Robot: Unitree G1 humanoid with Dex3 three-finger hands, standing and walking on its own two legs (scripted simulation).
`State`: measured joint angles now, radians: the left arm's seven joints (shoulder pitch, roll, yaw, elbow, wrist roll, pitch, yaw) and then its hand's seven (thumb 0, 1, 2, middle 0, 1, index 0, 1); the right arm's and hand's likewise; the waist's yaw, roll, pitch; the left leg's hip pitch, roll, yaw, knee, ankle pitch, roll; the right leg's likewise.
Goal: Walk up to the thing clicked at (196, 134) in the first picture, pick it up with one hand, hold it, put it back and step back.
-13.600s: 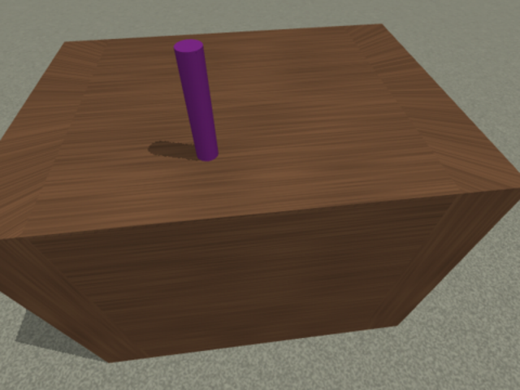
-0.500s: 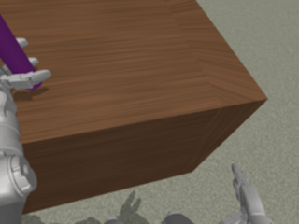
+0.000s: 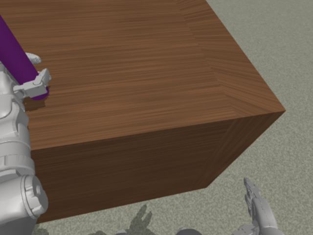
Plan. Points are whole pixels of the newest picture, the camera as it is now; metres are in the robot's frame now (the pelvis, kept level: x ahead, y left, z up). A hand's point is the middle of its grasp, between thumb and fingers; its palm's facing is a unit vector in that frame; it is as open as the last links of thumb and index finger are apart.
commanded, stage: settle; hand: left
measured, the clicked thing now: (13, 56) +0.47 +0.27 +0.20
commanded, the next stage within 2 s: lift in 0.58 s
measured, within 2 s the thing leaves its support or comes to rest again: neither
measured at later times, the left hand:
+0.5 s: hand (25, 61) +0.46 +0.24 +0.19, palm faces +0.26 -0.97 +0.02, open 5.9 cm
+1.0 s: hand (19, 47) +0.45 +0.23 +0.23, palm faces +0.26 -0.97 +0.01, open 5.9 cm
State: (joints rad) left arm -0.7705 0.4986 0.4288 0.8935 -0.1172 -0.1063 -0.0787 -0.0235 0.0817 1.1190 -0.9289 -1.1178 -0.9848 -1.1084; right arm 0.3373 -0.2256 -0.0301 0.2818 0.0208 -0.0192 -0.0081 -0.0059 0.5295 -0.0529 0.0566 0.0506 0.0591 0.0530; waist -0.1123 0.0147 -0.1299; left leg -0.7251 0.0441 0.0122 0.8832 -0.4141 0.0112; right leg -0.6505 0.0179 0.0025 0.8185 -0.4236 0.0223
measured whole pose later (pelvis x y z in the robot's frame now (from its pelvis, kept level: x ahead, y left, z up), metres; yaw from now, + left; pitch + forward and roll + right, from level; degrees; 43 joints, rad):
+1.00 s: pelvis -0.01 -0.01 +0.02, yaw +0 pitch +8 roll -1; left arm -0.83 0.46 0.37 0.80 -0.13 0.09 -0.04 -0.02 0.07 1.15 -0.94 -1.12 -0.99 -1.10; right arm 0.32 -0.24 -0.06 0.41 0.05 -0.13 -0.06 -0.01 0.55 -0.05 0.06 0.05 0.06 0.05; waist -0.07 0.03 -0.13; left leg -0.51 0.03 0.02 0.70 -0.33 0.00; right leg -0.45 0.01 0.01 0.65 -0.35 0.02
